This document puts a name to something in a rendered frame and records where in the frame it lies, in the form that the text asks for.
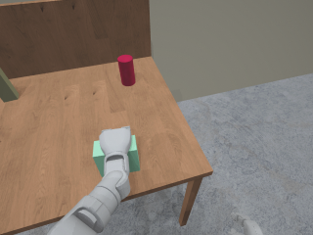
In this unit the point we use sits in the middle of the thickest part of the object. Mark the table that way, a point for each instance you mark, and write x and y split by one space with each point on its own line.
61 56

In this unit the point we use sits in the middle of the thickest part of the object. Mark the right robot hand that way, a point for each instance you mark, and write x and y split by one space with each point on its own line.
250 226

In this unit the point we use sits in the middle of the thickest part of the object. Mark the sponge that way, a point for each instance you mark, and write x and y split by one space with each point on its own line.
133 157

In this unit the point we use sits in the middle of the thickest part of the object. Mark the robot left forearm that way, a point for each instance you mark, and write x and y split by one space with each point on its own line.
95 209

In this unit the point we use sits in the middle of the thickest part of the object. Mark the left robot upper arm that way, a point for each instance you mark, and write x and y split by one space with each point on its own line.
74 226

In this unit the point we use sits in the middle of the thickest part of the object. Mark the left robot hand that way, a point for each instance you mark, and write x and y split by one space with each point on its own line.
116 140

